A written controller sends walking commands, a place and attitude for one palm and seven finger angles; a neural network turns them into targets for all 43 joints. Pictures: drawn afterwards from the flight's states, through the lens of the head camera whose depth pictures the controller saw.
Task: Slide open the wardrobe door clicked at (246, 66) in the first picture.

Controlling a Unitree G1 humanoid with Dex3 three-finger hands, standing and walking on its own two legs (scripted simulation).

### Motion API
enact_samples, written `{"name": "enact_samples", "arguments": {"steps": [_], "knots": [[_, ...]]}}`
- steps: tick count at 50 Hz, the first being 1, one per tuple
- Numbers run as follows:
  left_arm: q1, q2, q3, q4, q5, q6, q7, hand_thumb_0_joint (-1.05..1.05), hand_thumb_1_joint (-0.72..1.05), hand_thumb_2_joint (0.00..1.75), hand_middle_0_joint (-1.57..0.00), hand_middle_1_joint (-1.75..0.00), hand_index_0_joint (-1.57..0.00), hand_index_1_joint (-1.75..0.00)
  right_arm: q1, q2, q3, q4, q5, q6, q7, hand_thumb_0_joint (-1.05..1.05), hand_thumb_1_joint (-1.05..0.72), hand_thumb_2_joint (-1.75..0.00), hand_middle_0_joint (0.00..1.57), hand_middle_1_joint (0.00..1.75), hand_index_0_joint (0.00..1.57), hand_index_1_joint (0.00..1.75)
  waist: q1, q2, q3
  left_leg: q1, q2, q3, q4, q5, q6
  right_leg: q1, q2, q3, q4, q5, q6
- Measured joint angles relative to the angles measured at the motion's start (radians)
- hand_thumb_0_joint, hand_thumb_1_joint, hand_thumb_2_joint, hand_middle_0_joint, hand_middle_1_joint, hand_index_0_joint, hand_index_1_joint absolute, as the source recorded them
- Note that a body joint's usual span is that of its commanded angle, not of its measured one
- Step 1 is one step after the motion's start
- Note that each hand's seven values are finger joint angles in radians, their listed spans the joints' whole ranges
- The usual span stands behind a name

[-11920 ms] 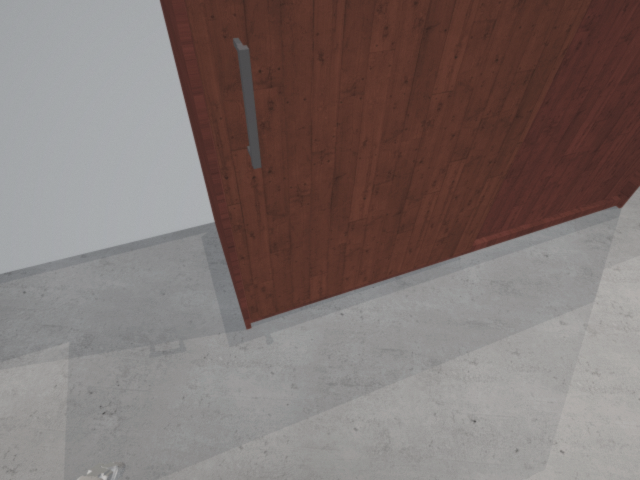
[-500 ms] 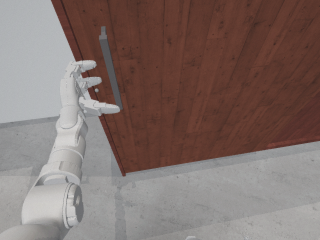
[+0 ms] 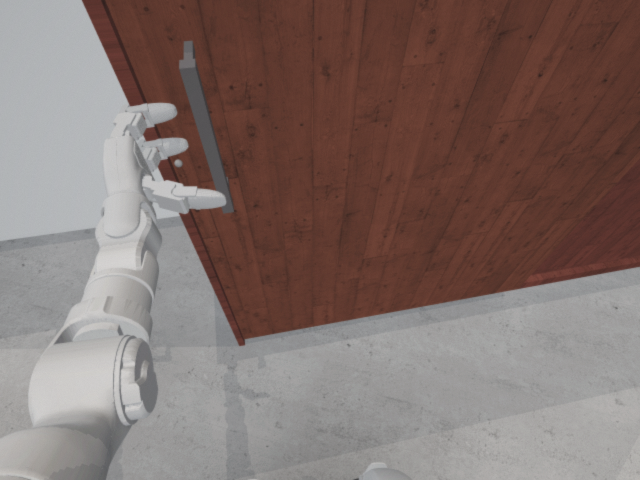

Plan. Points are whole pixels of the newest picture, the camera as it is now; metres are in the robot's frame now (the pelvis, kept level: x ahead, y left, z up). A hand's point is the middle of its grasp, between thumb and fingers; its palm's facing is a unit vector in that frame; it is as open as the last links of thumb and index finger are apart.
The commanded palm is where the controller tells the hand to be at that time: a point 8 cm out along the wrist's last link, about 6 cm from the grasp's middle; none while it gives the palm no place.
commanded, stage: feel for the door with the fingertips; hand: left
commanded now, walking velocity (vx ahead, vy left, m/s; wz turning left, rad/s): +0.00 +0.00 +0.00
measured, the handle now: (211, 139) +0.53 +0.13 +0.11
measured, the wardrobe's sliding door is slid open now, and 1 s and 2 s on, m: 0.00 0.00 0.00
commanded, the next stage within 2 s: slide the fingers in behind the handle in 0.02 s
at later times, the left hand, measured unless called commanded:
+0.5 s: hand (185, 169) +0.47 +0.16 +0.12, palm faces +0.15 -0.99 +0.00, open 14.0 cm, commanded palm +0.43 +0.20 +0.12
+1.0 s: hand (212, 167) +0.47 +0.12 +0.12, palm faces +0.16 -0.99 -0.01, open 14.0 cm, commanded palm +0.44 +0.17 +0.12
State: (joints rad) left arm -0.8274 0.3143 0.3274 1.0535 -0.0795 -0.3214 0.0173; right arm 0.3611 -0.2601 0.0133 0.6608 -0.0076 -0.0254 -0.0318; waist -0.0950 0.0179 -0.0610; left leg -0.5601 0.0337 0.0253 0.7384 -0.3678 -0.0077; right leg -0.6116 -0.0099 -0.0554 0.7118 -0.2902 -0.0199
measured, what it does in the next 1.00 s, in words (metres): stands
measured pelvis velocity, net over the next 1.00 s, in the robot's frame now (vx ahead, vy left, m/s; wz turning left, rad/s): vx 0.00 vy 0.00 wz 0.00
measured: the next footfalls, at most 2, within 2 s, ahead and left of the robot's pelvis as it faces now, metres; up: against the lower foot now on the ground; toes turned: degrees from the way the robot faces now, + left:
none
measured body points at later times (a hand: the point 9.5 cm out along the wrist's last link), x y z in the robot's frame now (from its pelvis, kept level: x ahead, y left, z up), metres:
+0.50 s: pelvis +0.00 +0.00 +0.00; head +0.06 +0.00 +0.45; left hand +0.45 +0.21 +0.12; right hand +0.05 -0.25 -0.12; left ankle -0.01 +0.12 -0.71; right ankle +0.03 -0.11 -0.71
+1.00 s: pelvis +0.00 +0.00 +0.00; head +0.06 -0.01 +0.45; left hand +0.46 +0.18 +0.12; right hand +0.07 -0.26 -0.12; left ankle -0.01 +0.12 -0.71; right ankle +0.03 -0.11 -0.71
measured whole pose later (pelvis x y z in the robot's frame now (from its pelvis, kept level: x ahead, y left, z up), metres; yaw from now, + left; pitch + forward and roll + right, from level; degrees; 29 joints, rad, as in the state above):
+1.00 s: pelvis +0.00 +0.00 +0.00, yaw +0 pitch +10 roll +0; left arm -0.79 0.21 0.24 0.98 -0.07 -0.31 0.11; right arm 0.34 -0.25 0.01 0.66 -0.01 -0.03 -0.02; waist -0.08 0.03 -0.06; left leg -0.53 0.03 0.02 0.72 -0.36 -0.01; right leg -0.59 -0.01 -0.05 0.71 -0.29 -0.02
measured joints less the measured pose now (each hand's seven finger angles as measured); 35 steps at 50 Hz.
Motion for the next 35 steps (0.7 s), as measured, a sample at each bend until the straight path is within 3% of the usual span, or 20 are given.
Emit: {"name": "enact_samples", "arguments": {"steps": [13,21,35], "knots": [[-0.002,0.011,0.002,0.026,-0.016,0.0,-0.025,-0.01,-0.5,0.3,-0.3,-1.2,-0.3,-1.2,0.022,-0.006,0.0,0.0,0.003,0.012,0.005,0.01,-0.9,-0.9,0.21,0.3,0.21,0.29,-0.003,0.004,-0.006,-0.008,0.001,0.0,0.003,-0.001,0.002,-0.006,0.002,0.001,-0.003,0.003,0.001],[0.044,-0.031,-0.018,-0.047,-0.013,-0.021,-0.001,-0.01,-0.5,0.3,-0.3,-1.2,-0.3,-1.2,0.013,0.0,-0.003,-0.003,0.001,0.006,0.009,0.01,-0.9,-0.9,0.21,0.3,0.21,0.29,0.004,0.006,-0.009,-0.004,0.0,0.004,0.005,-0.004,0.004,-0.002,0.001,0.005,-0.002,0.002,0.004],[0.083,-0.117,-0.102,-0.119,-0.008,0.032,0.065,-0.01,-0.5,0.3,-0.3,-1.2,-0.3,-1.2,-0.029,0.015,0.001,-0.009,0.005,-0.004,0.013,0.01,-0.9,-0.9,0.21,0.3,0.21,0.29,0.03,0.012,-0.008,0.039,-0.009,-0.003,-0.012,-0.001,0.004,0.041,-0.007,-0.002,-0.01,-0.004,0.006]]}}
